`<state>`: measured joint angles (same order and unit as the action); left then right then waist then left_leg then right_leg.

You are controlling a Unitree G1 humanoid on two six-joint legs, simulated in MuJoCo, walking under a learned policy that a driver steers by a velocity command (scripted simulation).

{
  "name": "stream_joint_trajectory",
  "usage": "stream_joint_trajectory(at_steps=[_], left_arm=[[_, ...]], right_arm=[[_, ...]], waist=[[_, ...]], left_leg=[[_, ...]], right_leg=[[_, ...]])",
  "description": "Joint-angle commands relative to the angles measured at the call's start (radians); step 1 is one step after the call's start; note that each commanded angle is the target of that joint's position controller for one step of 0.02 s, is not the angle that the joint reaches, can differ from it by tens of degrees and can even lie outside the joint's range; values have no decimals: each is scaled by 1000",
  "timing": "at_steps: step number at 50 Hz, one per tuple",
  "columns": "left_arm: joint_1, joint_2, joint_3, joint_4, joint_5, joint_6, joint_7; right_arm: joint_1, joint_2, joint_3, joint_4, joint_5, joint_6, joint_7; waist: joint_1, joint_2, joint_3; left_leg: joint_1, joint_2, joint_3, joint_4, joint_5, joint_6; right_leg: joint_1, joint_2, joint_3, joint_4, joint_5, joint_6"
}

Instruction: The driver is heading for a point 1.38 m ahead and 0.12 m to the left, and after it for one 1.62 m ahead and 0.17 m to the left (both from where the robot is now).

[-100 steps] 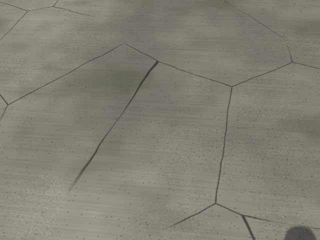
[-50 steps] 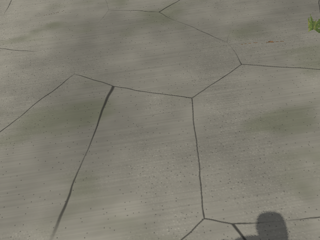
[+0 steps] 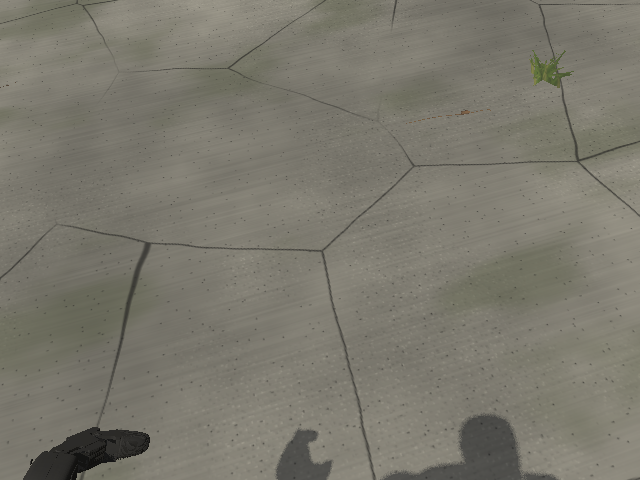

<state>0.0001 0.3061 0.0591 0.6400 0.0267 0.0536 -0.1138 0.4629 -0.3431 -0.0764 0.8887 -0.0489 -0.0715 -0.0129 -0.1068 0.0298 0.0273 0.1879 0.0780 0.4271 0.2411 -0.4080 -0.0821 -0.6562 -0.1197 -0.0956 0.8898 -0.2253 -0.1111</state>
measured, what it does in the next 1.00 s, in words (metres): walks ahead, turning left: right foot, then left foot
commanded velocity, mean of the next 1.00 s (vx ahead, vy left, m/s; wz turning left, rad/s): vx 0.96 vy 0.00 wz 0.24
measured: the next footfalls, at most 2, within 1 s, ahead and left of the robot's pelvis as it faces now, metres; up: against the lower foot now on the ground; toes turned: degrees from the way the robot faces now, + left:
right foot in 0.08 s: +0.22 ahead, -0.12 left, +0.00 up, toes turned -12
left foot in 0.58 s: +0.68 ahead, -0.16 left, +0.00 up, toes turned -4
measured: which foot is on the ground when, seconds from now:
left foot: down 0.00-0.10, up 0.12-0.56, down 0.58-0.96, up 0.98-1.00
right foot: up 0.00-0.06, down 0.08-0.58, up 0.60-0.96, down 0.98-1.00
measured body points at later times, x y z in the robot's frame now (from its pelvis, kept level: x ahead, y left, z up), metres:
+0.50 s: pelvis +0.41 -0.14 -0.01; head +0.44 -0.15 +0.44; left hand +0.42 +0.13 -0.13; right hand +0.55 -0.40 -0.12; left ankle +0.67 -0.10 -0.67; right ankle +0.19 -0.11 -0.72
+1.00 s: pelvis +0.89 -0.23 -0.01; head +0.93 -0.22 +0.44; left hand +1.13 +0.02 -0.05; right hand +0.93 -0.54 -0.12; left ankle +0.66 -0.16 -0.69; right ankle +1.06 -0.35 -0.73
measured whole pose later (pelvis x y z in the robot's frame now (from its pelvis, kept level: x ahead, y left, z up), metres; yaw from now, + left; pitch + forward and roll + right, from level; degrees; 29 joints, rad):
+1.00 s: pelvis +0.89 -0.23 -0.01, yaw +16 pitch +4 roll -1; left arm -0.04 0.25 -0.05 0.56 0.05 -0.10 0.01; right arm 0.46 -0.34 -0.10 0.87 0.01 -0.08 0.01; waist -0.14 0.01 0.02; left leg -0.05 -0.15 -0.27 0.77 -0.51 0.13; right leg -0.53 -0.03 0.07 0.55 -0.09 0.05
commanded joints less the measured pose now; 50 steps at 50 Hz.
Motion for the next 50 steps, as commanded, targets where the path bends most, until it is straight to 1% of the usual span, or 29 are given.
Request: stream_joint_trajectory(at_steps=[1,3,4,5,6,7,9,10,12,17,20,23,25,27,28,29,30,31,32,33,35,38,41,44,46,47,48,49,50], left_arm=[[-90,39,-8,-83,-4,-20,12],[142,82,17,-21,-23,-31,42],[362,123,47,42,-24,-41,61],[474,215,86,116,-18,-40,87],[394,366,112,82,-19,-26,99],[390,348,108,51,-4,-23,88],[358,242,81,82,7,-49,104],[290,186,63,74,5,-68,110],[250,103,31,76,-5,-111,110],[432,83,19,155,-16,-167,87],[467,60,-1,182,-11,-181,97],[439,74,-14,190,-9,-193,118],[402,128,-2,186,1,-190,150],[328,174,15,167,26,-157,178],[216,208,28,139,31,-140,184],[112,164,23,122,25,-138,166],[125,-42,-34,39,29,-165,142],[264,-49,-61,-32,-7,-182,126],[231,36,-63,-16,22,-202,115],[188,72,-55,-6,36,-203,108],[170,55,-70,-26,67,-162,106],[40,41,-89,-93,52,-128,96],[-97,-9,-108,-139,9,-129,89],[-127,10,-101,-153,-1,-135,98],[-65,57,-81,-137,4,-147,111],[48,105,-58,-107,0,-154,122],[240,148,-35,-62,2,-162,134],[486,229,2,-22,25,-166,155],[470,298,20,-19,68,-159,153]], right_arm=[[-42,-118,-13,-38,3,-8,-1],[-55,-190,-28,-43,20,10,8],[-105,-220,-34,-67,38,20,21],[-112,-135,-15,-87,17,21,37],[-172,-36,8,-207,15,-3,52],[-310,-93,4,-283,1,-24,45],[-225,-64,21,-235,13,-42,31],[-167,-50,25,-197,2,-31,28],[-95,-31,33,-154,-8,7,38],[-341,9,45,-199,36,37,58],[-417,35,57,-209,53,21,71],[-408,21,62,-192,48,13,81],[-309,-22,52,-150,46,24,75],[-16,-106,17,-60,43,38,63],[223,-148,-9,4,46,42,54],[335,-162,-27,55,59,46,40],[209,-148,-21,58,45,50,32],[72,-156,-21,-1,33,46,25],[3,-90,-18,-45,29,46,19],[-49,-47,-8,-45,27,44,21],[-70,-57,-2,-45,34,12,14],[-76,-95,-10,-56,40,-25,18],[-24,-97,-25,-49,62,-27,26],[19,-125,-43,-50,57,-17,30],[14,-142,-51,-57,50,-14,22],[-7,-174,-58,-62,42,-16,23],[-70,-193,-63,-79,43,-23,28],[-116,-107,-41,-114,44,-37,27],[-25,53,3,-172,92,-37,25]], waist=[[81,29,114],[213,55,-33],[331,35,-136],[329,-98,-159],[242,-320,-188],[260,-117,-203],[152,-14,-37],[98,22,-31],[46,-21,-22],[142,-26,116],[159,-49,111],[118,-78,53],[49,-138,-37],[-109,-154,-154],[-246,-145,-184],[-296,28,-140],[-80,270,-72],[33,241,-248],[37,0,-155],[87,-166,-29],[154,-180,75],[142,-127,136],[47,-36,94],[-6,21,27],[23,32,-43],[87,27,-131],[205,22,-232],[305,-60,-372],[207,-359,-487]], left_leg=[[-55,243,-54,-9,672,165],[-139,261,-39,324,1192,167],[-316,257,-56,616,1158,155],[-616,164,-115,953,432,118],[-974,-38,-243,1287,-110,51],[-1086,-31,-463,1321,-7,46],[-1034,55,-454,1207,129,69],[-931,88,-457,1138,157,77],[-812,127,-469,1071,188,75],[-965,83,-392,827,358,116],[-934,-25,-360,632,478,165],[-763,-108,-256,456,590,204],[-631,-168,-231,429,572,216],[-371,-233,-232,433,452,247],[-191,-170,-332,362,423,317],[-41,-114,-411,279,409,371],[106,-25,-700,453,584,452],[195,149,-1162,185,162,606],[37,173,-1266,-15,-152,567],[-179,130,-1176,-66,-176,499],[-443,48,-1051,-85,-54,463],[-712,-60,-869,-148,136,436],[-668,-116,-789,-108,376,351],[-441,-92,-810,-11,593,309],[-328,-84,-828,137,780,266],[-298,-88,-820,298,875,244],[-388,-117,-802,520,818,224],[-541,-154,-729,828,533,225],[-859,-242,-608,1114,-128,193]], right_leg=[[-8,66,-103,-59,-80,-68],[340,195,-149,-53,-162,-107],[652,229,-101,-126,-122,-135],[898,162,109,-218,-243,-139],[982,-44,715,-523,-588,-234],[977,-111,916,-653,-568,-235],[748,-112,721,-662,-302,-199],[626,-58,590,-652,-227,-160],[470,-9,480,-682,-111,-138],[507,51,225,-786,363,-12],[589,73,63,-801,677,63],[667,42,-26,-812,1066,114],[784,-4,-61,-687,1392,143],[786,-32,-69,-289,1589,161],[662,-15,-66,98,1500,158],[408,163,-77,609,592,131],[-96,275,64,937,-274,147],[-252,226,259,947,-270,141],[-245,162,283,806,-156,103],[-181,121,249,689,-89,89],[-96,64,232,533,-97,127],[73,15,137,169,30,175],[220,45,95,-156,297,173],[240,100,90,-313,328,153],[347,141,107,-404,240,137],[473,160,113,-411,150,123],[700,112,145,-396,101,104],[949,-83,313,-370,-225,71],[1156,-385,859,-539,-461,-21]])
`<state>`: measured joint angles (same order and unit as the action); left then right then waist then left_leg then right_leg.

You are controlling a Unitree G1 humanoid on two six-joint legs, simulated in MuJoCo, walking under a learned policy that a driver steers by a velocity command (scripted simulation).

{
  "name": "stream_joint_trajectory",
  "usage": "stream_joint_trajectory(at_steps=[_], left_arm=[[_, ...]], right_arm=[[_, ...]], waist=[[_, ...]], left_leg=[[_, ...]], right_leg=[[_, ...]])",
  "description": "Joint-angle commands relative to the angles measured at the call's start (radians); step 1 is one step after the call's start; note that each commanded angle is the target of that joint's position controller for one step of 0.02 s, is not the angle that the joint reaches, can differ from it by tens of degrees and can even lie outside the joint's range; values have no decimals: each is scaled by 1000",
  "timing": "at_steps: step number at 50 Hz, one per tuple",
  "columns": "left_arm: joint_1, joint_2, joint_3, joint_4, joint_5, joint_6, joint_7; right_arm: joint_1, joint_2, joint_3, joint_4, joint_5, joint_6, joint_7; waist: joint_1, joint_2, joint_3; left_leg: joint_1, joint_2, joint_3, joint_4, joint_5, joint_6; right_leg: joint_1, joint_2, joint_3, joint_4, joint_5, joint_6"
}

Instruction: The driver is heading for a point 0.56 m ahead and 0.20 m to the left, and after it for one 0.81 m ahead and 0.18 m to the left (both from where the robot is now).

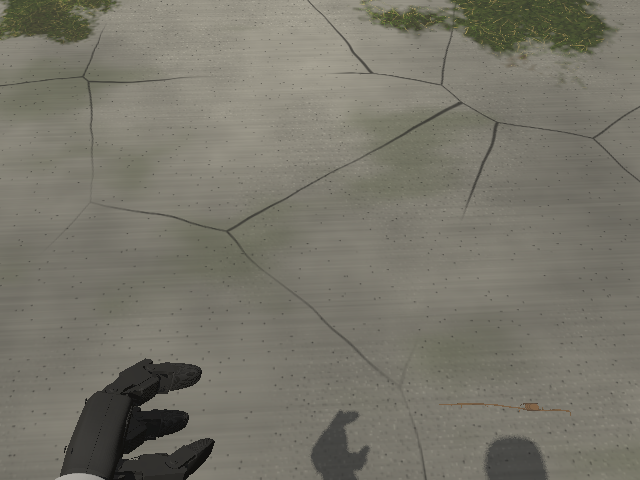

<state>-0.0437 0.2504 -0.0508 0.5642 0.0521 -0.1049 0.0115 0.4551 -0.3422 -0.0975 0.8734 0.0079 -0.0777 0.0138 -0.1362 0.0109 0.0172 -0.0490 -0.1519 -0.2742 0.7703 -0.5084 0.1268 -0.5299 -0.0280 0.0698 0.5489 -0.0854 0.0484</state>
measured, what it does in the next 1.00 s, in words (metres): walks ahead, turning left: left foot, then right foot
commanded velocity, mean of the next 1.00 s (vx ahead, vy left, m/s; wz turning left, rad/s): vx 0.85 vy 0.00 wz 0.75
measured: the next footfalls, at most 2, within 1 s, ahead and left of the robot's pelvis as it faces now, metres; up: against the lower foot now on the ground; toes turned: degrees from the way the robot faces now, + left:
left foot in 0.42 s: +0.53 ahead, +0.10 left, +0.00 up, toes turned +28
right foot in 0.82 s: +0.97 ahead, +0.18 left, +0.00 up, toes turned +41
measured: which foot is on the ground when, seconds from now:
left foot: up 0.00-0.40, down 0.42-0.84, up 0.86-1.00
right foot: down 0.00-0.42, up 0.44-0.80, down 0.82-1.00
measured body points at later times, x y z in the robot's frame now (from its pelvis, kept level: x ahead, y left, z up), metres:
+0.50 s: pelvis +0.43 +0.05 -0.02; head +0.47 +0.05 +0.43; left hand +0.33 +0.29 -0.14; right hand +0.72 -0.10 -0.12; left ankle +0.49 +0.08 -0.71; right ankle +0.29 -0.17 -0.57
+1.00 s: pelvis +0.81 +0.18 +0.02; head +0.86 +0.21 +0.47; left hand +0.70 +0.43 -0.09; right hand +1.08 +0.05 -0.10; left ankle +0.69 +0.23 -0.62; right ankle +0.94 +0.16 -0.71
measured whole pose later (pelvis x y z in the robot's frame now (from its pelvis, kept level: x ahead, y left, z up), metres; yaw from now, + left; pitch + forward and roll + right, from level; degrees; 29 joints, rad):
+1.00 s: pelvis +0.81 +0.18 +0.02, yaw +44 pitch +1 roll +0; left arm 0.25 0.24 0.01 0.76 0.02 -0.09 -0.01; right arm 0.22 -0.32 -0.05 0.79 -0.02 -0.03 0.00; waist 0.02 0.02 0.10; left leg -0.48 -0.10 -0.10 1.20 -0.42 0.02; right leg -0.35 0.00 -0.06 0.46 -0.12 -0.03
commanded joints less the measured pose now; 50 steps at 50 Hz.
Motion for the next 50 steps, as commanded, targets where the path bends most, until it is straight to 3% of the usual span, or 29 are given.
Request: stream_joint_trajectory(at_steps=[1,2,3,5,7,11,14,16,18,20,21,22,23,24,25,26,28,31,34,37,39,40,41,42,43,44,46,48,50], left_arm=[[430,315,142,60,18,14,20],[352,196,119,48,8,18,15],[334,144,107,68,6,20,8],[392,109,97,137,3,12,8],[434,66,89,192,-21,-7,-8],[378,100,96,215,-26,-34,-15],[423,137,102,249,-25,-36,-10],[481,180,109,263,-22,-30,-1],[497,247,126,257,-20,-6,20],[420,288,139,221,-12,26,26],[408,261,139,213,-5,35,12],[411,113,102,158,13,28,-3],[412,158,103,36,-21,8,-4],[317,193,98,23,-15,-15,-5],[298,192,94,29,-18,-23,-5],[284,181,90,37,-2,-15,-2],[339,166,86,53,26,32,-3],[185,116,69,-23,15,58,-15],[127,57,45,-20,-15,45,-40],[67,81,54,-16,-8,32,-35],[164,130,78,15,6,17,-18],[300,150,91,53,4,6,-11],[441,193,105,94,6,-7,-4],[553,286,125,108,26,-11,-3],[595,283,137,133,-2,2,-27],[518,219,130,107,-26,12,-30],[392,103,95,125,-29,14,-25],[394,92,87,163,-39,12,-16],[360,118,92,177,-36,3,-20]], right_arm=[[-47,-20,32,-164,14,-12,-9],[-147,-67,21,-154,-11,4,-8],[-198,-65,20,-161,-25,12,6],[-247,-19,27,-195,-44,37,38],[-298,27,44,-240,-44,62,52],[-413,20,67,-329,-45,74,72],[-526,14,81,-358,-44,73,91],[-546,12,84,-350,-42,69,94],[-438,-26,71,-314,-41,64,83],[-76,-108,28,-205,-41,56,55],[25,-151,-5,-149,-30,54,27],[-55,-241,-26,-157,-15,66,5],[-48,-307,-42,-207,-41,82,1],[-38,-258,-42,-207,-35,84,-11],[-75,-206,-32,-188,-31,75,-19],[-109,-176,-23,-178,-28,60,-24],[-159,-128,0,-182,-24,29,-29],[-178,-126,1,-181,-19,-3,-18],[-132,-97,6,-144,-3,-26,-5],[-3,-102,4,-82,2,-23,-1],[24,-140,0,-59,-11,-15,-17],[-13,-163,-5,-60,-13,-12,-22],[-44,-139,0,-73,-10,-14,-25],[61,-6,27,-95,13,-14,-29],[135,-29,30,-88,40,-10,-42],[48,-71,27,-81,8,-3,-47],[-113,-52,37,-109,-15,9,-28],[-104,-4,46,-111,-41,45,-6],[-79,24,54,-107,-47,66,0]], waist=[[211,-329,-411],[224,-174,-246],[214,-74,-145],[183,-102,-65],[157,-116,-29],[106,-105,44],[128,-45,122],[131,-57,102],[56,-117,8],[-117,-130,-154],[-128,-33,-180],[-1,195,-121],[17,196,-353],[0,23,-266],[53,-52,-97],[107,-110,-26],[191,-124,26],[186,-82,89],[131,-24,57],[51,-24,59],[90,17,-19],[176,35,-75],[250,33,-139],[225,-217,-321],[222,-319,-525],[221,-154,-471],[197,-73,-211],[148,-73,-121],[106,-78,-122]], left_leg=[[-761,87,144,677,76,0],[-792,141,177,650,183,-4],[-772,171,191,604,229,-13],[-755,216,193,575,231,-25],[-800,245,204,578,241,-25],[-768,251,257,417,429,-29],[-673,214,384,147,513,2],[-547,136,478,41,501,38],[-393,67,494,1,428,69],[18,31,410,-53,362,129],[246,60,311,-139,326,160],[321,240,4,-94,480,201],[559,387,-443,-316,296,394],[463,404,-518,-471,159,352],[276,379,-457,-522,171,318],[113,331,-381,-529,258,292],[-132,262,-250,-539,368,275],[-380,172,-145,-595,368,240],[-399,131,-14,-638,495,160],[-118,171,1,-532,883,97],[35,189,-13,-343,1180,34],[46,175,8,-169,1222,-3],[-55,129,26,43,1049,-31],[-303,7,128,493,309,-86],[-493,-73,111,726,-79,-107],[-518,3,73,703,18,-103],[-572,74,125,567,64,-106],[-487,98,138,464,85,-109],[-411,89,168,380,121,-121]], right_leg=[[947,-457,826,-271,-757,-214],[801,-388,614,-269,-688,-190],[676,-339,440,-267,-474,-172],[558,-278,229,-283,-217,-141],[526,-263,106,-305,-52,-118],[407,-223,-138,-399,167,-92],[411,-173,-287,-446,341,-64],[482,-163,-344,-368,780,-40],[564,-200,-346,-157,1131,-28],[438,-241,-305,308,1152,-50],[227,-148,-305,666,511,-51],[-106,7,-281,1052,-412,-31],[-347,45,-52,1190,-416,-14],[-402,-13,16,1092,-321,-20],[-382,-47,13,975,-276,-20],[-307,-73,12,896,-293,-9],[-172,-109,18,770,-353,26],[-51,-123,-26,475,-231,46],[168,-95,-80,170,211,-9],[123,-23,-118,16,263,-63],[205,58,-125,-31,173,-92],[332,58,-115,-85,216,-102],[519,-25,-64,-86,351,-111],[843,-363,217,81,945,-237],[1021,-483,517,42,1152,-351],[903,-416,423,-7,1002,-317],[648,-306,235,-97,790,-258],[457,-262,150,-169,766,-246],[343,-245,83,-215,791,-264]])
